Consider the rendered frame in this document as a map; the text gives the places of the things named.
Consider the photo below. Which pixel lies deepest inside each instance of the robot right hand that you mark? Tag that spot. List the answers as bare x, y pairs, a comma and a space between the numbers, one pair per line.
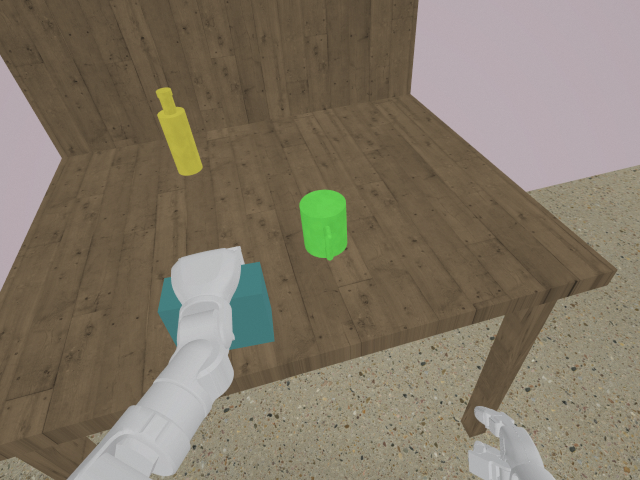
516, 447

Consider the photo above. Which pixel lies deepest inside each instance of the left robot forearm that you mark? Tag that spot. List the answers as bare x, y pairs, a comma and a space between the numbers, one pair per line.
154, 435

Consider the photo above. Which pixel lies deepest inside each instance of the robot left hand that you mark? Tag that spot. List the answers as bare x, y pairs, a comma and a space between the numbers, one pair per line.
214, 272

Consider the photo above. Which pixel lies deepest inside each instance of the table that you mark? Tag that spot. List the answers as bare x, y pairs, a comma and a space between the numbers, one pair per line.
283, 98

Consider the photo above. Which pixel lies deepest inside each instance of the sponge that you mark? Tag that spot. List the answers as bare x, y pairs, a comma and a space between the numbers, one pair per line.
252, 322

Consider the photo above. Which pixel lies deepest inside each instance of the robot left upper arm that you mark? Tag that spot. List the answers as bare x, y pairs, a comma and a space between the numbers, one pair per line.
108, 467

